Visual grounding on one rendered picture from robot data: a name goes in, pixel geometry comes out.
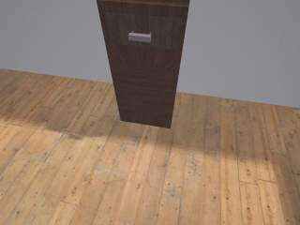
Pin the handle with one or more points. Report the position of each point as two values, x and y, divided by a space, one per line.
139 37

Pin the cabinet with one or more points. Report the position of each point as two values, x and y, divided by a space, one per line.
144 78

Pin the drawer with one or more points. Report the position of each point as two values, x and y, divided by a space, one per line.
166 31

